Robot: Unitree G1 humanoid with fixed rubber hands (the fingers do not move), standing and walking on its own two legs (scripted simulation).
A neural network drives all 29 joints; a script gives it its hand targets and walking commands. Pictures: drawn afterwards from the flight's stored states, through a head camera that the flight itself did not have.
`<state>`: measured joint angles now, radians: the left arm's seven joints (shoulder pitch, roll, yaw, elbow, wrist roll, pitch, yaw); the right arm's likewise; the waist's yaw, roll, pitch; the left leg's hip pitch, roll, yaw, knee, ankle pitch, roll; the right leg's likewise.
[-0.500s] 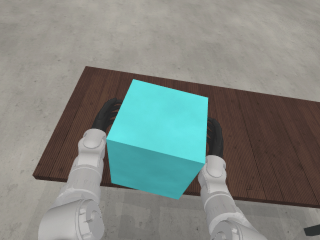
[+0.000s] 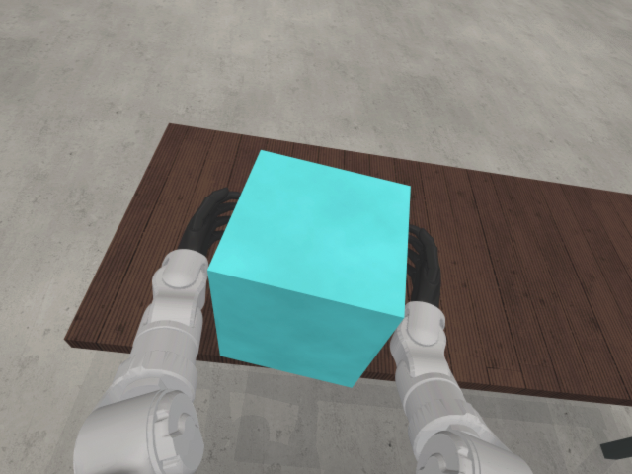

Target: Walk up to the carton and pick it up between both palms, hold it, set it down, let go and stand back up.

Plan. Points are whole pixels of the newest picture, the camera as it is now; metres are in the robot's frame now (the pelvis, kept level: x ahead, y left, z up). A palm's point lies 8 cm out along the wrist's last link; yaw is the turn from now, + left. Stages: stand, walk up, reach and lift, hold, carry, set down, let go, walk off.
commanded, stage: reach and lift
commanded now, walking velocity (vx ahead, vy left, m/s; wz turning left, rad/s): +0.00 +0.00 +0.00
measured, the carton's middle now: (309, 276) +0.40 +0.02 -0.02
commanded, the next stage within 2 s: none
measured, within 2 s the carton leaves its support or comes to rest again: leaves its support in 0.30 s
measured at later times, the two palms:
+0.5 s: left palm (203, 234) +0.39 +0.16 +0.07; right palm (438, 281) +0.36 -0.14 +0.06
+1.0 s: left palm (196, 224) +0.37 +0.16 +0.12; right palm (458, 266) +0.35 -0.14 +0.11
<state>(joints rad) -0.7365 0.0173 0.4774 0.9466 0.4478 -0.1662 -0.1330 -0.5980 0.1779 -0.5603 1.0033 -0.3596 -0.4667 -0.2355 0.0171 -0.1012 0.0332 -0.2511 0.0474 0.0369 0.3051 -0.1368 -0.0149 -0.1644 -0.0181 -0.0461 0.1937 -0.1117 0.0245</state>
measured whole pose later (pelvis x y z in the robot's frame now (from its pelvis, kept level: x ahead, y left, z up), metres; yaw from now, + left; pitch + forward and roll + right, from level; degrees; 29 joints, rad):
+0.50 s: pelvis +0.00 -0.01 +0.00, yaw +0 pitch +2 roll -1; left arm -0.70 0.04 0.32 0.89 0.30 -0.06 -0.07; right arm -0.56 0.09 -0.29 0.93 -0.12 -0.33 -0.26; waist 0.01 -0.07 0.00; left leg -0.19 0.06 0.04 0.29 -0.13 -0.02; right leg -0.10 -0.01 -0.05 0.17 -0.11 0.02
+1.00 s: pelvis -0.01 +0.00 +0.00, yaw +2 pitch -7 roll -1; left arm -0.62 -0.03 0.32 0.46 0.36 0.34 -0.09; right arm -0.58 0.05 -0.17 0.74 0.00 -0.06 -0.21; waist -0.04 -0.10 0.09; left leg -0.03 0.04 0.03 0.29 -0.14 -0.02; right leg 0.05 -0.03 -0.08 0.22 -0.15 0.02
